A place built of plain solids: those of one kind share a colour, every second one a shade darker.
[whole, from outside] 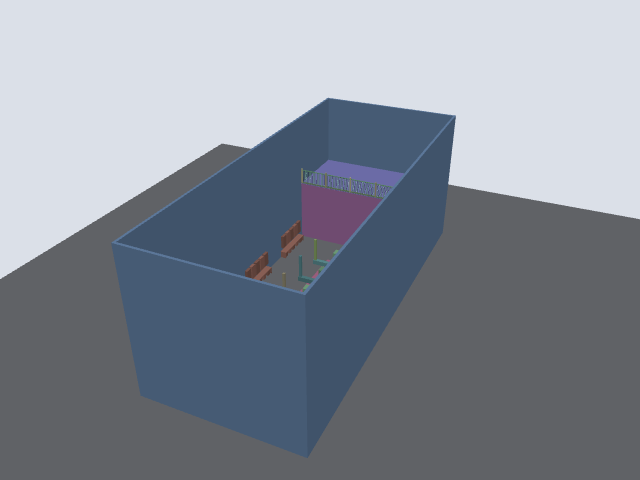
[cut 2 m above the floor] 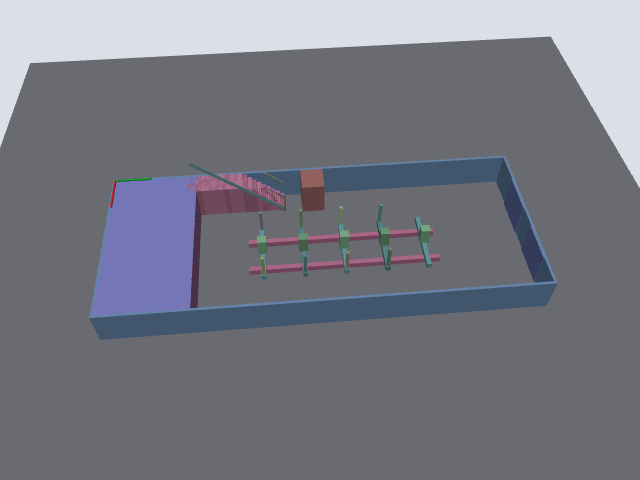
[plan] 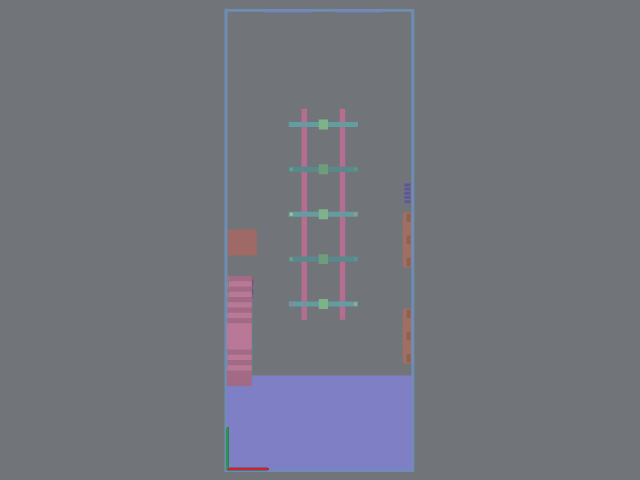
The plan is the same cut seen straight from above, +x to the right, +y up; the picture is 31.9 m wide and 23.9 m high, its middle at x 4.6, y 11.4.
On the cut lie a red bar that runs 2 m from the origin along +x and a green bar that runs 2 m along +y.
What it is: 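A boat hall 9.1 x 22.8 m, 9.0 m high; a lifeboat 13.2 m long and 4.8 m in beam on its cradle down the middle, its keel 1.63 m over the floor; a walk along either side; at the rear a crew gallery 4.6 m deep at 4.24 m over closed stores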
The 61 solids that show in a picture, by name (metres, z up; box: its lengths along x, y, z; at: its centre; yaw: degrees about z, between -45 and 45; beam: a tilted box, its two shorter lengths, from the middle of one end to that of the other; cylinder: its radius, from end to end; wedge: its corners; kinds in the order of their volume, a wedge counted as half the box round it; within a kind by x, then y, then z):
{
 "gal_1": {"box": [9.24, 4.69, 4.29], "at": [4.57, 2.29, 2.1]},
 "wall_1": {"box": [0.15, 23.06, 9.06], "at": [-0.07, 11.38, 4.48]},
 "wall_2": {"box": [9.44, 0.15, 9.06], "at": [4.57, -0.07, 4.48]},
 "wall_3": {"box": [9.44, 0.15, 9.06], "at": [4.57, 22.84, 4.48]},
 "wall_4": {"box": [0.15, 23.06, 9.06], "at": [9.21, 11.38, 4.48]},
 "stair_1": {"box": [1.25, 0.77, 4.08], "at": [0.57, 4.52, 1.99]},
 "stair_2": {"box": [1.25, 0.77, 3.87], "at": [0.57, 4.78, 1.88]},
 "stair_3": {"box": [1.25, 0.77, 3.65], "at": [0.57, 5.04, 1.78]},
 "stair_4": {"box": [1.25, 0.77, 3.44], "at": [0.57, 5.3, 1.67]},
 "stair_5": {"box": [1.25, 0.77, 3.23], "at": [0.57, 5.56, 1.56]},
 "stair_6": {"box": [1.25, 0.77, 3.02], "at": [0.57, 5.82, 1.46]},
 "stair_7": {"box": [1.25, 0.77, 2.81], "at": [0.57, 6.09, 1.35]},
 "stair_8": {"box": [1.25, 0.77, 2.59], "at": [0.57, 6.35, 1.25]},
 "stair_9": {"box": [1.25, 0.77, 2.38], "at": [0.57, 6.61, 1.14]},
 "stair_10": {"box": [1.25, 0.77, 2.17], "at": [0.57, 6.87, 1.03]},
 "stair_11": {"box": [1.25, 0.77, 1.96], "at": [0.57, 7.13, 0.93]},
 "stair_12": {"box": [1.25, 0.77, 1.75], "at": [0.57, 7.4, 0.82]},
 "stair_13": {"box": [1.25, 0.77, 1.53], "at": [0.57, 7.66, 0.72]},
 "stair_14": {"box": [1.25, 0.77, 1.32], "at": [0.57, 7.92, 0.61]},
 "stair_15": {"box": [1.25, 0.77, 1.11], "at": [0.57, 8.18, 0.51]},
 "stair_16": {"box": [1.25, 0.77, 0.9], "at": [0.57, 8.44, 0.4]},
 "stair_17": {"box": [1.25, 0.77, 0.69], "at": [0.57, 8.7, 0.29]},
 "stair_18": {"box": [1.25, 0.77, 0.47], "at": [0.57, 8.97, 0.19]},
 "stair_19": {"box": [1.25, 0.77, 0.26], "at": [0.57, 9.23, 0.08]},
 "winch_1": {"box": [1.45, 1.3, 2.35], "at": [0.72, 11.27, 1.12]},
 "beam_1": {"box": [0.28, 10.52, 0.39], "at": [3.82, 12.68, 0.14]},
 "beam_2": {"box": [0.28, 10.52, 0.39], "at": [5.72, 12.68, 0.14]},
 "cross_1": {"box": [3.46, 0.26, 0.3], "at": [4.77, 8.21, 0.49]},
 "cross_2": {"box": [3.46, 0.26, 0.3], "at": [4.77, 10.45, 0.49]},
 "cross_3": {"box": [3.46, 0.26, 0.3], "at": [4.77, 12.68, 0.49]},
 "cross_4": {"box": [3.46, 0.26, 0.3], "at": [4.77, 14.92, 0.49]},
 "cross_5": {"box": [3.46, 0.26, 0.3], "at": [4.77, 17.15, 0.49]},
 "sdoor_1": {"box": [2.28, 0.05, 5.25], "at": [3.01, 22.73, 2.58]},
 "sdoor_2": {"box": [2.28, 0.05, 5.25], "at": [6.53, 22.73, 2.58]},
 "keelblock_1": {"box": [0.46, 0.5, 0.99], "at": [4.77, 8.21, 1.14]},
 "keelblock_2": {"box": [0.46, 0.5, 0.99], "at": [4.77, 10.45, 1.14]},
 "keelblock_3": {"box": [0.46, 0.5, 0.99], "at": [4.77, 12.68, 1.14]},
 "keelblock_4": {"box": [0.46, 0.5, 0.99], "at": [4.77, 14.92, 1.14]},
 "keelblock_5": {"box": [0.46, 0.5, 0.99], "at": [4.77, 17.15, 1.14]},
 "kit_1": {"box": [0.42, 2.75, 0.04], "at": [8.93, 6.62, 0.43]},
 "kit_2": {"box": [0.42, 2.75, 0.04], "at": [8.93, 11.41, 0.43]},
 "kit_3": {"box": [0.19, 0.43, 0.9], "at": [9.02, 5.51, 1.17]},
 "kit_4": {"box": [0.19, 0.43, 0.9], "at": [9.02, 6.07, 1.17]},
 "kit_5": {"box": [0.19, 0.43, 0.9], "at": [9.02, 6.62, 1.17]},
 "kit_6": {"box": [0.19, 0.43, 0.9], "at": [9.02, 7.17, 1.17]},
 "kit_7": {"box": [0.19, 0.43, 0.9], "at": [9.02, 7.71, 1.17]},
 "kit_8": {"box": [0.19, 0.43, 0.9], "at": [9.02, 10.31, 1.17]},
 "kit_9": {"box": [0.19, 0.43, 0.9], "at": [9.02, 10.86, 1.17]},
 "kit_10": {"box": [0.19, 0.43, 0.9], "at": [9.02, 11.41, 1.17]},
 "kit_11": {"box": [0.19, 0.43, 0.9], "at": [9.02, 11.96, 1.17]},
 "kit_12": {"box": [0.19, 0.43, 0.9], "at": [9.02, 12.51, 1.17]},
 "stair_guard_string_1": {"wedge": [[1.23, 4.59, 4.05], [1.23, 4.59, 4.31], [1.23, 9.62, -0.02], [1.23, 9.62, 0.24], [1.27, 4.59, 4.05], [1.27, 4.59, 4.31], [1.27, 9.62, -0.02], [1.27, 9.62, 0.24]]},
 "face_1": {"box": [7.94, 0.012, 4.26], "at": [5.17, 4.65, 2.08]},
 "shore3e_1": {"box": [0.16, 0.16, 1.75], "at": [6.37, 14.92, 1.52]},
 "shore3w_1": {"box": [0.16, 0.16, 1.75], "at": [3.17, 14.92, 1.52]},
 "shore0e_1": {"box": [0.16, 0.16, 1.55], "at": [6.37, 8.21, 1.42]},
 "shore0w_1": {"box": [0.16, 0.16, 1.55], "at": [3.17, 8.21, 1.42]},
 "shore2e_1": {"box": [0.16, 0.16, 1.54], "at": [6.37, 12.68, 1.41]},
 "shore2w_1": {"box": [0.16, 0.16, 1.54], "at": [3.17, 12.68, 1.41]},
 "shore1e_1": {"box": [0.16, 0.16, 1.54], "at": [6.37, 10.45, 1.41]},
 "shore1w_1": {"box": [0.16, 0.16, 1.54], "at": [3.17, 10.45, 1.41]}
}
